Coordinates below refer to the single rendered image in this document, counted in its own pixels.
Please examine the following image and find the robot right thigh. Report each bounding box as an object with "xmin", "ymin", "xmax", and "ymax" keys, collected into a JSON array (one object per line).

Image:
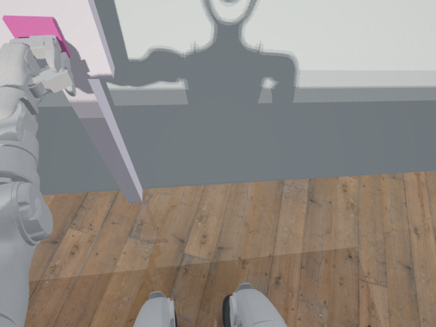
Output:
[{"xmin": 230, "ymin": 289, "xmax": 287, "ymax": 327}]

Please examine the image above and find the robot left forearm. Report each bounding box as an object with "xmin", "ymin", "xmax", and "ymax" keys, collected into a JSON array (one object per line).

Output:
[{"xmin": 0, "ymin": 87, "xmax": 40, "ymax": 190}]

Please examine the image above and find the panel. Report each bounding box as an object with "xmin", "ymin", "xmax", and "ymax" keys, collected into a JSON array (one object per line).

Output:
[{"xmin": 0, "ymin": 0, "xmax": 142, "ymax": 203}]

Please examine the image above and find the robot left hand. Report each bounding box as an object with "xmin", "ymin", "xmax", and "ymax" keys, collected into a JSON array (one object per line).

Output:
[{"xmin": 0, "ymin": 35, "xmax": 76, "ymax": 106}]

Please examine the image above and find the robot right shin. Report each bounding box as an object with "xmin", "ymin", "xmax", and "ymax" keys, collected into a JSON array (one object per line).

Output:
[{"xmin": 230, "ymin": 283, "xmax": 251, "ymax": 327}]

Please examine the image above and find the robot left upper arm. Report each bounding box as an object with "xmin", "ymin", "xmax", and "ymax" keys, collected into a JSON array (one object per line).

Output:
[{"xmin": 0, "ymin": 181, "xmax": 53, "ymax": 327}]

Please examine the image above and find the button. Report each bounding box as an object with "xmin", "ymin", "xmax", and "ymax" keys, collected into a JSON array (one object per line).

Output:
[{"xmin": 2, "ymin": 16, "xmax": 71, "ymax": 58}]

